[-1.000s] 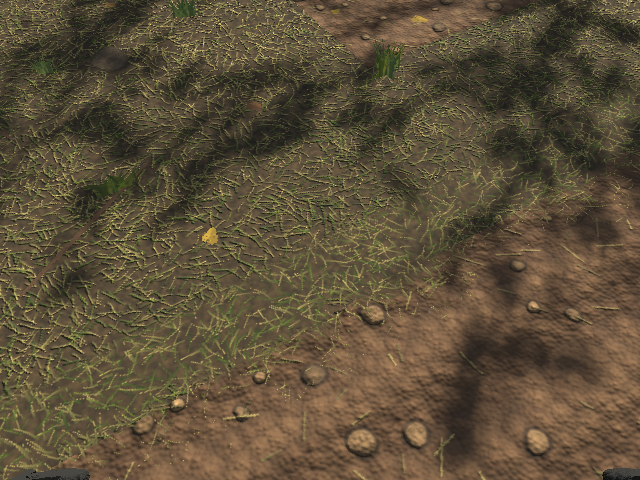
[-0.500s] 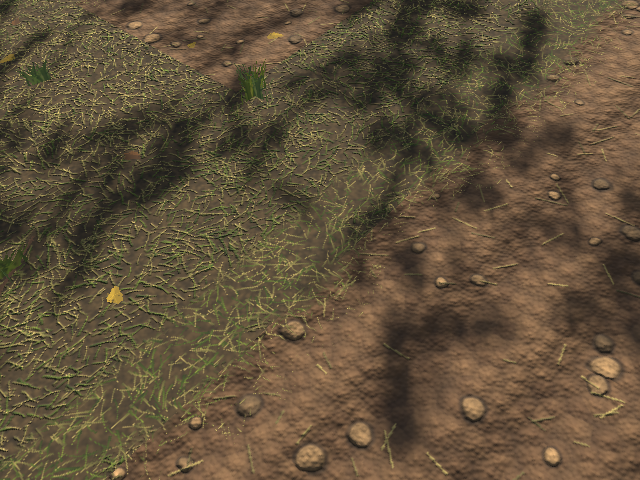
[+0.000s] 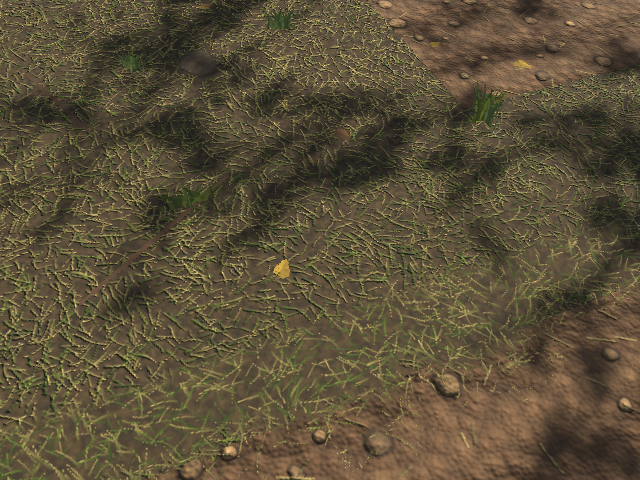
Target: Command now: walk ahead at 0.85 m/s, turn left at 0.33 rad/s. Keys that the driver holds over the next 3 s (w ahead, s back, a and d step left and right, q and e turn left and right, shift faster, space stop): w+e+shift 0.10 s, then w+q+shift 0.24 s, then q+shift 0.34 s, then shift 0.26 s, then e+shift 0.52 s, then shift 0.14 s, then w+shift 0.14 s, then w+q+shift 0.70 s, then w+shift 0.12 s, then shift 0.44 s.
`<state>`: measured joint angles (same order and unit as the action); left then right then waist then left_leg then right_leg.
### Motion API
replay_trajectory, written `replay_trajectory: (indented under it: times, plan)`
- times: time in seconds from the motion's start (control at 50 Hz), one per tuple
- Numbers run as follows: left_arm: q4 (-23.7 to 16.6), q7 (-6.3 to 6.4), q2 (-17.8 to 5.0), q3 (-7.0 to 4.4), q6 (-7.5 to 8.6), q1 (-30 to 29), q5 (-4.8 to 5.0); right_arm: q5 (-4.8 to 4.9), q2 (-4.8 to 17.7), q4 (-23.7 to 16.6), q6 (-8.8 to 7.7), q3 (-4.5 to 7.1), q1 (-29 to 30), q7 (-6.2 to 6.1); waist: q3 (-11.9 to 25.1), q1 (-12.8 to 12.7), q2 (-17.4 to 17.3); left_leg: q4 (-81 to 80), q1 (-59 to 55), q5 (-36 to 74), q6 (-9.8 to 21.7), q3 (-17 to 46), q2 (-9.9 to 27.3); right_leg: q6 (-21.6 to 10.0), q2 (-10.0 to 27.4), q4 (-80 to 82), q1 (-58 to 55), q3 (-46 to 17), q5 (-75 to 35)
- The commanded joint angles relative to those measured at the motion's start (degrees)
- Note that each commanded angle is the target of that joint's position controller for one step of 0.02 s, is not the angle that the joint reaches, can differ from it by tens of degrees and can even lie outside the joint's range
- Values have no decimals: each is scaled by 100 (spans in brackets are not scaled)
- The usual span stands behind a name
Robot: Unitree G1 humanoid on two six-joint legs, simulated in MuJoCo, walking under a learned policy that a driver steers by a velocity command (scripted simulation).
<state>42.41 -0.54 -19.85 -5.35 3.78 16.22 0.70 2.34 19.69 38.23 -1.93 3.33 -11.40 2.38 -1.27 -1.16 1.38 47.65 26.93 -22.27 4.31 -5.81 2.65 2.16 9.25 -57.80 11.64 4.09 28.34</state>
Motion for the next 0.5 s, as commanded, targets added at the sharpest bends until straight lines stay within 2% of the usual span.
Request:
replay_trajectory:
  times: [0.02, 0.04, 0.06, 0.08, 0.1, 0.14, 0.18, 0.22, 0.26, 0.3, 0.32, 0.34, 0.36, 0.38, 0.4, 0.42, 0.44, 0.46, 0.48, 0.5]
  plan:
    - [-1139, -38, -527, 107, 486, -1261, 376, -113, 996, -25, -265, 230, -1844, 13, 492, 975, -860, -3703, -3959, -2439, 1388, 4760, 2010, -441, -523, -2782, 5069, -716, -515]
    - [-940, -7, -384, 166, 474, -1052, 262, -140, 811, 13, -286, 158, -1653, 17, 312, 764, -397, -3463, -3415, -1927, 1180, 4034, 1808, -508, -186, -2512, 4820, -723, -946]
    - [-834, -8, -282, 186, 412, -843, 144, -220, 619, -14, -283, 82, -1206, 11, 61, 466, -487, -3362, -2715, -1461, 954, 3294, 1586, -534, 29, -2185, 4507, -760, -1549]
    - [-665, -73, -283, 169, 298, -562, 197, -324, 397, -73, -319, -10, -916, -6, -76, 273, -737, -3382, -2086, -778, 697, 2663, 1337, -539, 150, -2081, 4023, -844, -2009]
    - [-526, -134, -272, 148, 179, -377, 260, -362, 282, -59, -368, -42, -815, -36, -136, 173, -691, -3418, -1922, 92, 445, 1988, 1135, -514, 96, -1952, 3862, -931, -2287]
    - [-599, -111, -101, 210, 45, -630, 106, -319, 327, 68, -463, -56, -959, -76, -320, 108, -475, -3761, -1514, 970, 435, 1572, 836, -396, 81, -1463, 3746, -690, -2740]
    - [-863, -118, -31, 271, 115, -1335, -27, -235, 185, 254, -457, -99, -1292, -185, -609, 250, -211, -4019, -1512, 2093, 451, 1130, 502, -215, -186, -325, 3690, -337, -3170]
    - [-1080, -203, 222, 372, 267, -1974, -46, -186, 117, 455, -418, -124, -1667, -320, -693, 432, -96, -4261, -1666, 2672, 397, 987, 353, -112, -491, 889, 3362, -59, -3751]
    - [-1223, -315, 360, 414, 377, -2400, -13, -114, 174, 638, -376, -115, -1955, -408, -691, 527, -191, -4390, -2073, 3253, 402, 1023, 424, -92, -773, 1872, 3014, 3, -4082]
    - [-1355, -395, 282, 375, 439, -2710, 29, -46, 231, 796, -311, -94, -2115, -456, -643, 492, -379, -4157, -2740, 3924, 361, 1151, 557, -187, -997, 2629, 2877, -61, -3932]
    - [-1403, -411, 191, 338, 458, -2754, 45, -31, 286, 859, -276, -78, -2085, -479, -575, 388, -560, -3957, -3062, 4448, 328, 1228, 654, -268, -1083, 2908, 2748, -133, -3800]
    - [-1419, -398, 52, 286, 470, -2673, 55, -56, 387, 902, -245, -44, -2023, -505, -408, 242, -766, -3694, -3321, 5306, 297, 1315, 742, -351, -1207, 3051, 2441, -154, -3669]
    - [-1400, -355, -108, 223, 460, -2498, 36, -122, 508, 947, -185, 11, -2030, -535, -193, 110, -966, -3263, -3582, 6429, 229, 1398, 746, -414, -1413, 3064, 2053, -67, -3454]
    - [-1341, -278, -322, 134, 429, -2082, 44, -221, 642, 969, -108, 72, -2035, -547, 146, -116, -1237, -2574, -3703, 7429, 155, 1488, 738, -510, -1564, 2984, 1421, -14, -3159]
    - [-1162, -163, -573, 27, 381, -1123, 92, -341, 755, 920, -29, 114, -1802, -503, 671, -646, -1494, -1295, -3464, 7874, 56, 1513, 656, -646, -1438, 3030, 273, -98, -3245]
    - [-854, -40, -731, -4, 307, 368, -2, -396, 556, 621, -14, 71, -1142, -459, 1534, -1358, -1567, 346, -2197, 7013, -100, 1607, 474, -912, -583, 2667, -1893, -714, -3835]
    - [-646, -11, -1047, -56, 324, 868, -380, -460, -715, 333, -62, -193, -2009, -396, 2856, -489, 830, 3167, 424, 228, -446, 1454, -738, -1869, 1575, 2135, -4801, -3318, -5493]
    - [-843, -35, -610, 50, 338, 783, -415, -222, 18, 380, -105, -124, -2271, -314, 4089, -668, 1294, 4349, 645, -1334, -560, 2088, -860, -2320, 1948, 2515, -5143, -4463, -6010]
    - [-920, 14, -280, 84, 265, 268, -324, 60, 541, 90, -57, 102, -1516, -318, 3309, -632, 1241, 4398, 1254, -1004, -637, 1901, -407, -2250, 1743, 2797, -4464, -3484, -5510]
    - [-828, 61, -7, 128, 215, -38, -192, 41, 674, -87, -10, 117, -857, -350, 2125, -594, 519, 3850, 1370, -665, -640, 1577, -88, -1900, 1307, 3070, -3250, -2444, -5664]
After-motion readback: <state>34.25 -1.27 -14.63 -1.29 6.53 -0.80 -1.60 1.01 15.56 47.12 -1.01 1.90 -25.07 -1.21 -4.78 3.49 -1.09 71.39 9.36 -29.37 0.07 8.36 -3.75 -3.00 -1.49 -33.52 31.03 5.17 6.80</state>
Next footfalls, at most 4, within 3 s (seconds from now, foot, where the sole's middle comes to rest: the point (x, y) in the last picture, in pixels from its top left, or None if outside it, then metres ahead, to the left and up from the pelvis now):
0.42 right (325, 422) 0.58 -0.01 -0.74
0.82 left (174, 381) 0.66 0.31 -0.74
1.28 right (287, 378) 0.68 0.07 -0.74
1.78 left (185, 360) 0.71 0.30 -0.74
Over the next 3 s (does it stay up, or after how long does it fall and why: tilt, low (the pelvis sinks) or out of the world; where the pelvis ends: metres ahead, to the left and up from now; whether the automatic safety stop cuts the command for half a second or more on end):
stays up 1.38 0.51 0.04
